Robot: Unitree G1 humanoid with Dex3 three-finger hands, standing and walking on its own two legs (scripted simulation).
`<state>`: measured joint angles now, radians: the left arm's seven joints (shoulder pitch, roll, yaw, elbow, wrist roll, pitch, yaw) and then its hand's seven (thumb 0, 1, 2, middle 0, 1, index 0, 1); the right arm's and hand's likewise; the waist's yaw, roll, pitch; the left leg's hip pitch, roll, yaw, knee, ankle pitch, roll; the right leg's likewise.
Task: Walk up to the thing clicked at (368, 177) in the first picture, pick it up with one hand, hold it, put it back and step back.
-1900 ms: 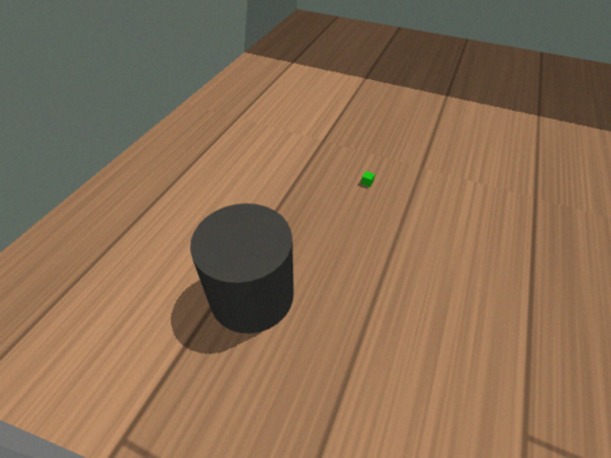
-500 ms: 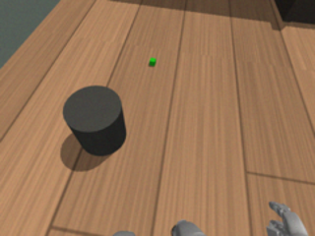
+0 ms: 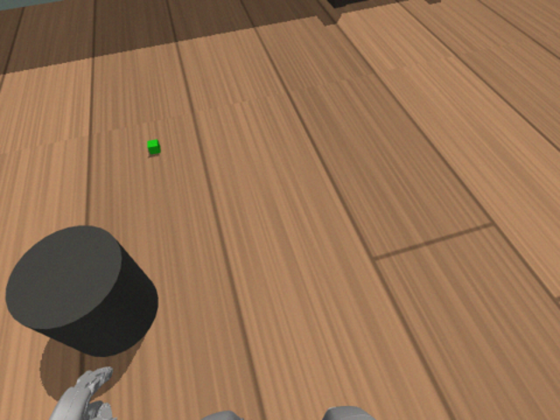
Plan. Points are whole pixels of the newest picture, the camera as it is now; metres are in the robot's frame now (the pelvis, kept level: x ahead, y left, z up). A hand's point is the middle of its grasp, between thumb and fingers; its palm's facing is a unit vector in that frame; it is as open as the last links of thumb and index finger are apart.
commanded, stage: walk up
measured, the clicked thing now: (154, 146) +1.37 +0.57 -0.74
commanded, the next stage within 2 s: stand in 1.54 s
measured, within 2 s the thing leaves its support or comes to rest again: neither
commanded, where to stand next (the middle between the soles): +0.06 -0.01 m, yaw -20 degrees
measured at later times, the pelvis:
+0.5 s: pelvis +0.02 +0.02 +0.00, yaw -12 degrees
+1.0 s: pelvis +0.01 +0.00 -0.01, yaw -20 degrees
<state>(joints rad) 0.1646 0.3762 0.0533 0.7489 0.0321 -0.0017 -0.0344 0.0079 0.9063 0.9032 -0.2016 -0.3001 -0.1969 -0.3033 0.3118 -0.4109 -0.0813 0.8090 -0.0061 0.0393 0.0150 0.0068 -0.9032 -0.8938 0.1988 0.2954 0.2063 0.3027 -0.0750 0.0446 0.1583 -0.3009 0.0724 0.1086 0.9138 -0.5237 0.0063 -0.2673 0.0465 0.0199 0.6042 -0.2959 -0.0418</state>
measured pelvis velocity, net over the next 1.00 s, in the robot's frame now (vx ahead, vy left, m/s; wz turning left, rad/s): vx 0.01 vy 0.00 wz -0.35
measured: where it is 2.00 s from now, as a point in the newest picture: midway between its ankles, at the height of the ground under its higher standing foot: outside the picture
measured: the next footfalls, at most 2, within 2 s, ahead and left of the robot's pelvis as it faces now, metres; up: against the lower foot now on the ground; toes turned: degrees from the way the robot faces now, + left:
left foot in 0.30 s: +0.13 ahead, +0.12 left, +0.00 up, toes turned -7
right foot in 0.68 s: +0.02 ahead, -0.15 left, +0.00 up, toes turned -15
